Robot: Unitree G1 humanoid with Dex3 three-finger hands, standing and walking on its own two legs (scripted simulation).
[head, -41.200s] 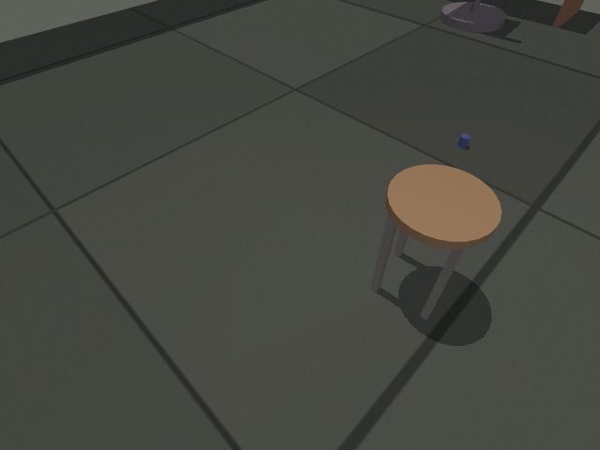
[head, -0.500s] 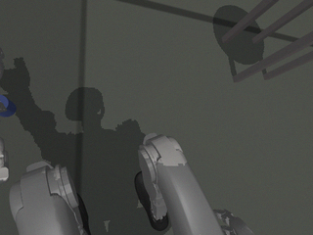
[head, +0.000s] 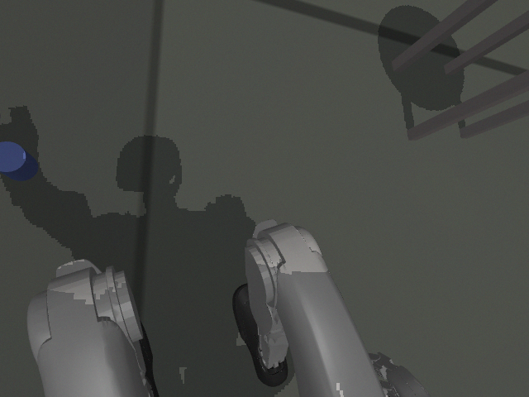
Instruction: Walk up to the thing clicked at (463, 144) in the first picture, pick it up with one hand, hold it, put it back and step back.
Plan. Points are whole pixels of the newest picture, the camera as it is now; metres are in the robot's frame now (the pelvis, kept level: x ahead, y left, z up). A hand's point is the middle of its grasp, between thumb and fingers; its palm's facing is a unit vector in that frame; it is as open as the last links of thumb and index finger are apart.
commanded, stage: rest palm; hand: left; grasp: from above
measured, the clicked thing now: (14, 162) +0.50 +0.31 -0.29
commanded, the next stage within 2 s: close in 1.40 s
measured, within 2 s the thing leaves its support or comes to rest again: neither
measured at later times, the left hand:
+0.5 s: hand (2, 162) +0.48 +0.30 -0.23, palm faces -0.42 -0.12 -0.90, open 14.1 cm
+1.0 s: hand (6, 167) +0.48 +0.30 -0.25, palm faces -0.43 -0.13 -0.89, open 14.0 cm
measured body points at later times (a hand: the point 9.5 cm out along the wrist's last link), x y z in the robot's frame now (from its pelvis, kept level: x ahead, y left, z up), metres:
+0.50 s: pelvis +0.00 +0.00 -0.01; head +0.28 +0.10 +0.33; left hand +0.50 +0.31 -0.18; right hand +0.02 -0.25 -0.08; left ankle +0.08 +0.13 -0.29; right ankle +0.10 -0.11 -0.29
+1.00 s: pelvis +0.00 +0.01 -0.01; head +0.28 +0.11 +0.32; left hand +0.49 +0.31 -0.20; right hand +0.03 -0.24 -0.07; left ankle +0.08 +0.13 -0.29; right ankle +0.10 -0.11 -0.29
